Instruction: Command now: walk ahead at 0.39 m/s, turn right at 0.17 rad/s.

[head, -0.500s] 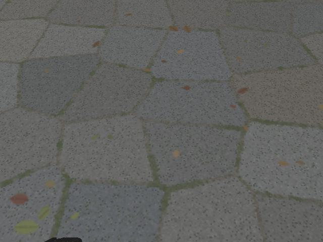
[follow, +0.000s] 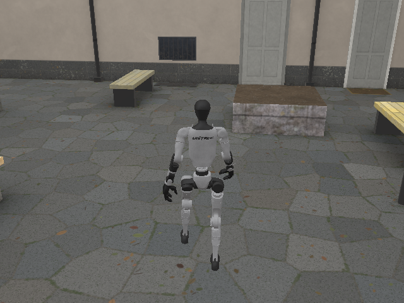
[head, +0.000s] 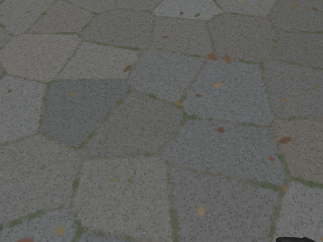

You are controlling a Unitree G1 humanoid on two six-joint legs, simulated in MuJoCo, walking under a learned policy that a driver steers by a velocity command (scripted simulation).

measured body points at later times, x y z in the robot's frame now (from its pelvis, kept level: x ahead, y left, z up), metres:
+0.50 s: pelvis +0.16 +0.02 +0.00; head +0.16 +0.01 +0.45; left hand +0.25 +0.28 -0.13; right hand +0.25 -0.22 -0.15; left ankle +0.19 +0.13 -0.74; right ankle +0.18 -0.11 -0.74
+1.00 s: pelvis +0.19 +0.01 +0.00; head +0.20 +0.00 +0.45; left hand +0.27 +0.26 -0.15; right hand +0.23 -0.25 -0.15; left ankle +0.19 +0.13 -0.74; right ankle +0.18 -0.11 -0.74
